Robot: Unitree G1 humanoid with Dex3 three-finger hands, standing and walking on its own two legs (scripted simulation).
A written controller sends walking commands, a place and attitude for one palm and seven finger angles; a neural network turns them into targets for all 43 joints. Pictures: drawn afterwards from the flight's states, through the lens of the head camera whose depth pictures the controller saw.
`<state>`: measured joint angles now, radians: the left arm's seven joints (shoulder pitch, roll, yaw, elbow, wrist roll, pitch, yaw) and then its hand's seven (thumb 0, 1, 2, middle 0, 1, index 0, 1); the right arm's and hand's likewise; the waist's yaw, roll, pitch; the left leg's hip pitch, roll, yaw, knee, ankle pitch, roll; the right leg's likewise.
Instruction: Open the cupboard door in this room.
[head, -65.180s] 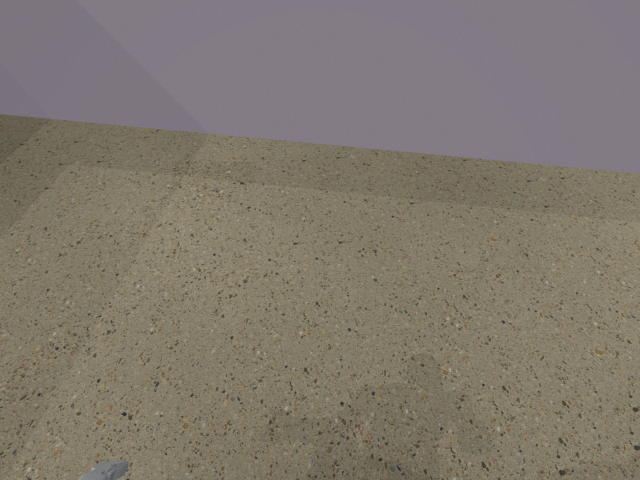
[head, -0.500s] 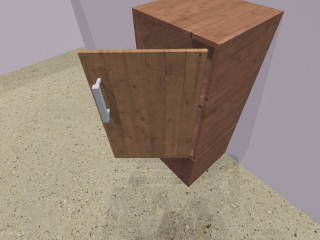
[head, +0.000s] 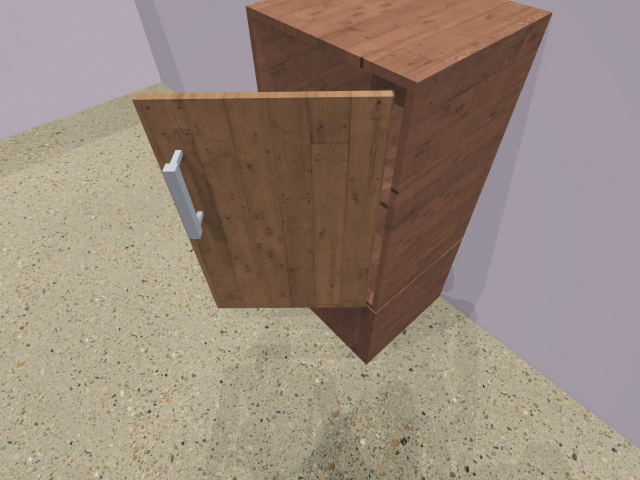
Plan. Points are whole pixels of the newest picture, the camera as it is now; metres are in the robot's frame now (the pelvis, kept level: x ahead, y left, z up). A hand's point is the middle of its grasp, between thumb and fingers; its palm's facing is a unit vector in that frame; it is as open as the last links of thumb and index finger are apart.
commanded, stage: come to a stop and stand still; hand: left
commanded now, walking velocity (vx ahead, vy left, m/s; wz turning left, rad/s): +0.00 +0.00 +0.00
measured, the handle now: (186, 196) +0.56 +0.26 +0.02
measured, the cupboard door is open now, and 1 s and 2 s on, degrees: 48 48 48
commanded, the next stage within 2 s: look again from close up in 0.40 s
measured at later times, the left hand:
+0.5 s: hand out of the picture +0.02 +0.17 -0.17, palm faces +0.03 -0.98 -0.21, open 7.4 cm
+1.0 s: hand out of the picture +0.03 +0.17 -0.17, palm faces +0.03 -0.98 -0.21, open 7.4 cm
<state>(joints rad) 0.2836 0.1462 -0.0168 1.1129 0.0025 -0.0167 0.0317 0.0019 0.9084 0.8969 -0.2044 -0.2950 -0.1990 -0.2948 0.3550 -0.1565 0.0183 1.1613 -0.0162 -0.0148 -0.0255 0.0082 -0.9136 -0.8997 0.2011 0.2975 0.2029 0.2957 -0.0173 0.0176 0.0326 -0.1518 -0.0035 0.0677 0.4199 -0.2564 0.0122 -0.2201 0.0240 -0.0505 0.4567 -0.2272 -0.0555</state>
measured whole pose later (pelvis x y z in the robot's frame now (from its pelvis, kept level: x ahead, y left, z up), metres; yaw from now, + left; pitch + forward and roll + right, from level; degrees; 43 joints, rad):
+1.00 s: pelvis +0.02 -0.01 +0.00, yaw +0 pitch -1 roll +1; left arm 0.25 0.16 0.00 1.11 0.01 -0.02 0.03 0.00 0.91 0.90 -0.20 -0.29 -0.20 -0.29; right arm 0.27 -0.15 0.01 1.16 -0.02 -0.02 -0.04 0.01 -0.91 -0.90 0.20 0.30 0.20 0.30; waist 0.00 0.00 0.04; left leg -0.11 0.01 0.06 0.39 -0.26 0.00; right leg -0.18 0.03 -0.06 0.43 -0.24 -0.06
